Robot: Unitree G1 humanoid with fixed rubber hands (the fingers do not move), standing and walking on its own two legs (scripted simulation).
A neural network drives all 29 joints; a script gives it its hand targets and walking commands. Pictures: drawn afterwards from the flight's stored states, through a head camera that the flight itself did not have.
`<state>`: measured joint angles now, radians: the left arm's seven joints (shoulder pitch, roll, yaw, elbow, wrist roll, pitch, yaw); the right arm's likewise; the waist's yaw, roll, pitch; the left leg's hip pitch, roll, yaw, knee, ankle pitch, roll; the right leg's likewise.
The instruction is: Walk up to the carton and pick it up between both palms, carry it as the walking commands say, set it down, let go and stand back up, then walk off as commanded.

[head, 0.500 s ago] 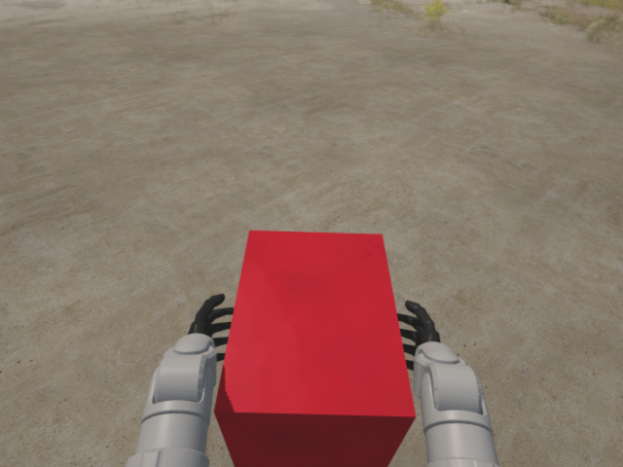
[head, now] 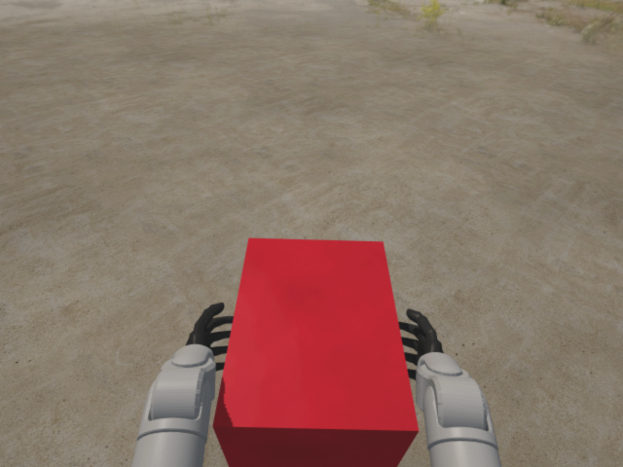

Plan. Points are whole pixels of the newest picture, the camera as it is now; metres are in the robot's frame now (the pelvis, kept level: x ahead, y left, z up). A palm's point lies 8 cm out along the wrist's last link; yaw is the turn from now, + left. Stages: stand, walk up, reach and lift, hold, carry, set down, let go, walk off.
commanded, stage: hold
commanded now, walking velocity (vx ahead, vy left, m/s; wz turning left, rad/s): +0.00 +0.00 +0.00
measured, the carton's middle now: (313, 359) +0.32 +0.00 -0.03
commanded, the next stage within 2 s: carry in 0.68 s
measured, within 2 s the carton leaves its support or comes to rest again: neither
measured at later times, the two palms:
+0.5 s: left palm (202, 357) +0.27 +0.14 +0.05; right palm (433, 367) +0.27 -0.16 +0.04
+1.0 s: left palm (246, 342) +0.28 +0.09 +0.07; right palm (483, 371) +0.25 -0.21 +0.06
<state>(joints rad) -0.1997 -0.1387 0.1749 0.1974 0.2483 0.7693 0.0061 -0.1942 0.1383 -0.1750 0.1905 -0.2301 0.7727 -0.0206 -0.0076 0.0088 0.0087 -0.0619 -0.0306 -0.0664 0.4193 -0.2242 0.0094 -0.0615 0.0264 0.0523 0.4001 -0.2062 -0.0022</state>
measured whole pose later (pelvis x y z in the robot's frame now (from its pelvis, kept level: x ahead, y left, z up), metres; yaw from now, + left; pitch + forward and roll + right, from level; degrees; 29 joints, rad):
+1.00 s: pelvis -0.01 -0.05 -0.02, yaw -4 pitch +1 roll -1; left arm -0.28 -0.06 0.10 0.03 0.12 1.03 0.05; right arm -0.20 0.11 -0.13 -0.05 -0.15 1.03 -0.09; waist 0.01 0.03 -0.16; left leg -0.39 0.09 -0.03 0.72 -0.36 -0.05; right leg -0.39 0.08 -0.07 0.64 -0.27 -0.08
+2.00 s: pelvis -0.11 -0.21 -0.02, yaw -2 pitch +4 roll -1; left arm -0.21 -0.14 0.06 -0.24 0.15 1.23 0.08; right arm -0.15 0.11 -0.17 -0.32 -0.10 1.25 -0.08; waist -0.03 0.07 -0.10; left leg -0.49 0.19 0.09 0.91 -0.57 -0.09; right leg -0.45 -0.05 -0.12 0.63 -0.24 -0.01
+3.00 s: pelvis -0.26 -0.44 -0.01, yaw -3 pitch +2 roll -2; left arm -0.10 -0.13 0.09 -0.37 0.13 1.24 0.09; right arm -0.12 0.13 -0.09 -0.31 -0.10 1.20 -0.08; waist 0.04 -0.03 -0.06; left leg -0.36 0.12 0.18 0.60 -0.28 0.01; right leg -0.55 -0.02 -0.04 0.97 -0.38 0.03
